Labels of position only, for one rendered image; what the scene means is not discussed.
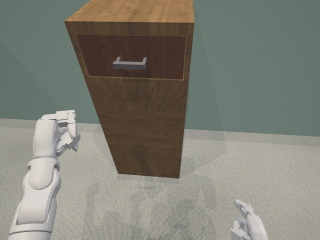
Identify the handle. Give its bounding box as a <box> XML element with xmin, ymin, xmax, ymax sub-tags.
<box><xmin>112</xmin><ymin>57</ymin><xmax>147</xmax><ymax>70</ymax></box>

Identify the cabinet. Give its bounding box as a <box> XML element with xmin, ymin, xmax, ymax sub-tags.
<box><xmin>64</xmin><ymin>0</ymin><xmax>195</xmax><ymax>179</ymax></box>

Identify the drawer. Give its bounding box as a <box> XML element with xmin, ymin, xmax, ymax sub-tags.
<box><xmin>76</xmin><ymin>33</ymin><xmax>186</xmax><ymax>80</ymax></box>

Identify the right robot hand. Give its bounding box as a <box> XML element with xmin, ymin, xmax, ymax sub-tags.
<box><xmin>230</xmin><ymin>199</ymin><xmax>269</xmax><ymax>240</ymax></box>

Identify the left robot forearm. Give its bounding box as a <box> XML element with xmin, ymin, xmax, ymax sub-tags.
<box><xmin>7</xmin><ymin>157</ymin><xmax>62</xmax><ymax>240</ymax></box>

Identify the left robot hand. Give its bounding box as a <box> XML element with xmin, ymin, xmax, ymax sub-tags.
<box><xmin>33</xmin><ymin>110</ymin><xmax>81</xmax><ymax>160</ymax></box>

